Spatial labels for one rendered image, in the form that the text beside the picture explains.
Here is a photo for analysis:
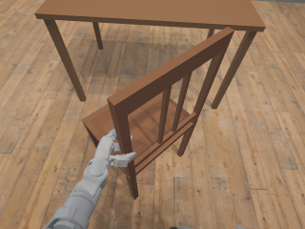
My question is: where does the chair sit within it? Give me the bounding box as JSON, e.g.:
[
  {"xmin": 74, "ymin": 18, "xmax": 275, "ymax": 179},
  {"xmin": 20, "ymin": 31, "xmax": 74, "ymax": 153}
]
[{"xmin": 82, "ymin": 27, "xmax": 234, "ymax": 199}]

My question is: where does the table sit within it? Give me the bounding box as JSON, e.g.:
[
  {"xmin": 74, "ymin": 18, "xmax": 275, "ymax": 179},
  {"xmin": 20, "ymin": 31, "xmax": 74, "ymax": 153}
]
[{"xmin": 35, "ymin": 0, "xmax": 266, "ymax": 110}]

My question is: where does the robot left hand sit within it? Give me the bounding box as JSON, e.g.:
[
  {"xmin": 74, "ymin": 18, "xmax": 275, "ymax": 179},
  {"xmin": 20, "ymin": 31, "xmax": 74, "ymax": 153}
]
[{"xmin": 93, "ymin": 129, "xmax": 136, "ymax": 167}]

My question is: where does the robot left forearm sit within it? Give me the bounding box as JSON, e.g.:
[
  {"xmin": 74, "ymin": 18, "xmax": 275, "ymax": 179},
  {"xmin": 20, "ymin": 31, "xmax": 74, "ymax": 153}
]
[{"xmin": 43, "ymin": 157, "xmax": 110, "ymax": 229}]

